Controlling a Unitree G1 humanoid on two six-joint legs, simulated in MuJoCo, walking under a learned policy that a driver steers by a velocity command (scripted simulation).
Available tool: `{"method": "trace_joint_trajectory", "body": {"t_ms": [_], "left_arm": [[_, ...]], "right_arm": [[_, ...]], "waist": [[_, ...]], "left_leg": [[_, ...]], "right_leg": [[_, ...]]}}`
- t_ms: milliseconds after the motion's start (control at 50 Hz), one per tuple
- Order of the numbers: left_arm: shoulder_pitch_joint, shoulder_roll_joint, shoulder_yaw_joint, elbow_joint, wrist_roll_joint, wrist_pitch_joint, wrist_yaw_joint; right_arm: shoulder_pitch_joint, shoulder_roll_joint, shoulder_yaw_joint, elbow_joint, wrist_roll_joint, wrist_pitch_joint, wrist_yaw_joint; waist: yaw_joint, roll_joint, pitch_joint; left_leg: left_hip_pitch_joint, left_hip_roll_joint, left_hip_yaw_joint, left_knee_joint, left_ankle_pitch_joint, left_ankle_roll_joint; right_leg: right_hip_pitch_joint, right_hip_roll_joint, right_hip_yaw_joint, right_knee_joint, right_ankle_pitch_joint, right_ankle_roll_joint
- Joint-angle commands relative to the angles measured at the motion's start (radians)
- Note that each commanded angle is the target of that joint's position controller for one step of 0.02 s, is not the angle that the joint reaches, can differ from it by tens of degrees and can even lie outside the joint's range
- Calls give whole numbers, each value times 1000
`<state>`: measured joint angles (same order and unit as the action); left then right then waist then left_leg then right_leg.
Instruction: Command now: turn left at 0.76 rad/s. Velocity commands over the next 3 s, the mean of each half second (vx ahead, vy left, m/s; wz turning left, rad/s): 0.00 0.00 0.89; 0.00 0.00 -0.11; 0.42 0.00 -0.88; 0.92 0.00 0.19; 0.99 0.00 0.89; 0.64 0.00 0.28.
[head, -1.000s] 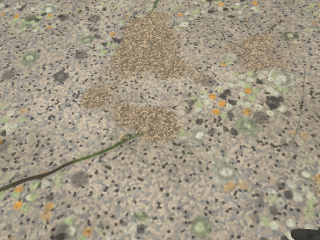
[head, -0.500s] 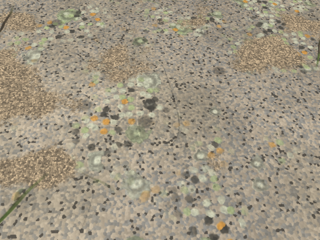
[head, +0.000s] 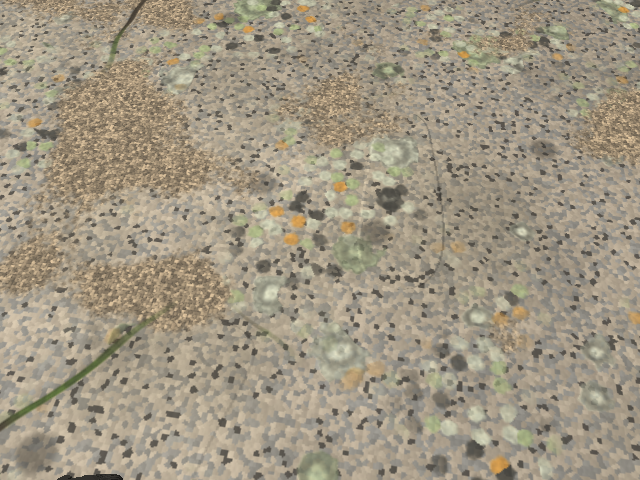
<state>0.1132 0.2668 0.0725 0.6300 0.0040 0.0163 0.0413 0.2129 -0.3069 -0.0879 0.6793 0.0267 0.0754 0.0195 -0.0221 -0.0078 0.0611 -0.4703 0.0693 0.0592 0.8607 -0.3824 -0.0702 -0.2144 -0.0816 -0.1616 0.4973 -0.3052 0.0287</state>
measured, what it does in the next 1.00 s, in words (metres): steps on the spot, turning left: left foot, then right foot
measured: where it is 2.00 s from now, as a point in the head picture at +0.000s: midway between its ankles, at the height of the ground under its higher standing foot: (402, 391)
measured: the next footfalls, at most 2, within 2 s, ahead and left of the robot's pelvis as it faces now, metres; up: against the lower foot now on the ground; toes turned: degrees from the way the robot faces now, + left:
left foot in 0.06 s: +0.05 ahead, +0.12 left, +0.00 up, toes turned +9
right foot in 0.58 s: +0.16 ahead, -0.05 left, +0.00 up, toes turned +39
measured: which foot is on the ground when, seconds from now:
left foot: up 0.00-0.04, down 0.06-0.58, up 0.60-0.86, down 0.88-1.00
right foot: down 0.00-0.06, up 0.08-0.56, down 0.58-0.90, up 0.92-1.00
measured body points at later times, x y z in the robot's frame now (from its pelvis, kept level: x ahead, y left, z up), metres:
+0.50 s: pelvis +0.02 +0.02 +0.00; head +0.06 +0.07 +0.45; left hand +0.07 +0.36 -0.09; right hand +0.32 -0.16 -0.05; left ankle +0.01 +0.11 -0.73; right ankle +0.13 -0.09 -0.71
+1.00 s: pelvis +0.04 +0.03 +0.01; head +0.07 +0.06 +0.45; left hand +0.06 +0.36 -0.10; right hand +0.28 -0.18 -0.08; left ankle -0.04 +0.12 -0.73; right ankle +0.09 -0.09 -0.68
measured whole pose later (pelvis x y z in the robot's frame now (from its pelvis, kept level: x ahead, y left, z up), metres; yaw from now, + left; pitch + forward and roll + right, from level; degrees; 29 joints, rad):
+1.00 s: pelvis +0.04 +0.03 +0.01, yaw +19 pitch +2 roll +0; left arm 0.19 0.35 0.11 0.68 -0.03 0.04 0.02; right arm 0.17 -0.28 -0.07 0.67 -0.02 0.01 -0.03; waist 0.02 -0.04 0.05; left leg -0.17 -0.03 -0.05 0.43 -0.29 0.02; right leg -0.49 0.08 0.14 0.94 -0.46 0.06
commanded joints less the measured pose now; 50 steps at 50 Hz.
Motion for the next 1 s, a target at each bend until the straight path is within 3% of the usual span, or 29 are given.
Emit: {"method": "trace_joint_trajectory", "body": {"t_ms": [20,40,60,80,100,120,140,160,180,240,320,400,540,560,580,600,620,640,660,700,760,800,860,880,900,920,940,960,1000], "left_arm": [[-19,190,64,-46,-26,-19,-13],[-24,178,64,-37,-36,-21,-18],[32,146,59,-10,-33,-24,-26],[26,100,45,-43,6,-26,-29],[-92,74,29,-113,24,-29,-19],[-131,125,40,-105,11,-30,-13],[-140,123,39,-102,-1,-34,-8],[-116,130,45,-81,4,-35,0],[-102,149,52,-75,11,-33,6],[-54,117,45,-40,8,-34,-8],[-75,98,35,-31,1,-35,-10],[-91,111,36,-23,-5,-43,-18],[-11,147,49,14,-9,-74,-43],[6,149,51,22,-5,-75,-44],[-4,182,52,11,11,-71,-43],[-48,239,53,-1,35,-60,-39],[-35,171,36,-4,45,-65,-41],[-62,117,14,-11,30,-69,-42],[-82,77,-4,-4,17,-67,-44],[-78,117,0,5,-16,-46,-43],[28,240,49,4,-22,-9,-31],[38,238,55,-5,-30,-2,-27],[2,214,59,-22,-56,11,-14],[10,194,55,-26,-57,13,-8],[-3,151,44,-48,-51,10,-6],[23,139,40,-66,-47,2,-13],[75,204,63,-38,-32,-2,-17],[98,226,76,-16,-37,2,-23],[106,179,66,-8,-34,22,-26]], "right_arm": [[-10,-80,-23,-112,2,-3,18],[29,-85,-33,-104,3,1,14],[88,-125,-54,-89,-3,-1,-2],[148,-281,-97,-103,-4,-11,-26],[131,-325,-92,-135,-47,-42,-16],[120,-270,-77,-139,-50,-69,-4],[91,-239,-65,-129,-36,-82,-11],[38,-210,-58,-132,-13,-80,-22],[-22,-185,-47,-144,4,-70,-35],[-54,-177,-41,-169,-10,-52,-58],[-43,-197,-49,-175,-5,-43,-68],[-62,-205,-54,-189,-7,-33,-66],[-114,-184,-41,-211,-1,-20,-50],[-112,-168,-33,-209,3,-19,-50],[-49,-115,-14,-195,-10,-20,-48],[-4,-91,-3,-203,-16,-28,-50],[-9,-158,-21,-190,-33,-39,-55],[-11,-180,-26,-163,-32,-43,-55],[-20,-141,-16,-143,-43,-41,-52],[-52,-83,2,-141,-52,-44,-42],[-120,-69,2,-146,-23,-65,-43],[-101,-80,-6,-129,-5,-74,-48],[-28,-83,-17,-85,-3,-90,-45],[3,-107,-27,-71,-8,-91,-44],[19,-169,-41,-68,-32,-88,-46],[-14,-202,-50,-63,-63,-83,-39],[-73,-136,-32,-95,-77,-86,-43],[-107,-93,-17,-107,-69,-87,-53],[-144,-77,-11,-102,-34,-88,-67]], "waist": [[14,-150,-135],[-11,-128,-137],[-26,-34,-151],[-32,283,-147],[-47,372,-222],[-78,204,-242],[-50,161,-192],[-16,88,-158],[13,94,-143],[35,104,-175],[21,118,-163],[9,158,-144],[24,194,-191],[34,168,-191],[2,34,-218],[-57,-233,-153],[-31,-232,-140],[-32,-144,-125],[-36,-103,-123],[-20,-127,-84],[43,-161,-93],[42,-187,-123],[-2,-187,-168],[-5,-164,-199],[0,-1,-194],[26,270,-141],[31,215,-132],[48,144,-127],[56,122,-88]], "left_leg": [[74,-17,49,-157,53,48],[157,-43,65,-253,128,75],[290,-67,16,-355,263,118],[493,150,-347,-434,748,239],[499,315,-694,-497,770,463],[509,302,-626,-526,642,461],[470,249,-554,-521,549,405],[436,197,-491,-516,484,348],[393,162,-450,-514,464,312],[340,101,-413,-509,490,292],[332,71,-478,-502,360,282],[287,46,-565,-487,253,268],[298,5,-645,-373,437,237],[262,-24,-621,-339,382,210],[206,-84,-537,-219,127,162],[50,-250,-353,-55,-217,92],[19,-213,-337,143,-295,29],[50,-176,-350,196,-225,4],[80,-147,-335,151,-174,-18],[71,-99,-227,-1,-116,-47],[104,-160,-148,-187,-118,-38],[116,-167,-163,-278,-73,-23],[283,-157,-157,-511,120,20],[415,-96,-178,-535,201,45],[509,56,-312,-522,304,131],[498,238,-485,-546,557,267],[464,322,-479,-530,707,332],[440,287,-397,-514,726,311],[451,203,-257,-483,746,258]], "right_leg": [[106,-276,113,-44,468,-180],[67,-259,73,24,418,-139],[-12,-196,14,169,312,-77],[-314,-57,-60,516,-93,33],[-519,102,138,748,-424,67],[-546,77,241,819,-391,47],[-547,68,262,803,-304,20],[-545,48,272,745,-212,13],[-516,43,276,686,-140,14],[-426,97,261,624,-26,38],[-406,138,285,427,9,61],[-343,160,309,293,10,59],[-105,144,291,-10,74,14],[-16,118,285,-110,190,-2],[81,-31,424,-153,278,-60],[91,-186,642,-195,465,-206],[21,-279,801,-216,426,-335],[-16,-240,732,-197,357,-319],[-23,-163,646,-191,257,-261],[7,-72,585,-176,231,-203],[81,-25,614,-141,337,-204],[138,-37,677,-136,350,-212],[88,-6,682,-93,371,-170],[-7,25,650,-55,307,-130],[-187,94,535,78,161,-75],[-363,204,356,223,-190,-20],[-389,145,335,464,-314,22],[-385,121,315,576,-277,36],[-449,86,281,669,-155,68]]}}
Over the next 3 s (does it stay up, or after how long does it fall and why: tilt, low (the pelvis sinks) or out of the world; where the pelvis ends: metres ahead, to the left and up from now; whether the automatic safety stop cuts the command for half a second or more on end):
stays up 1.45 0.05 0.00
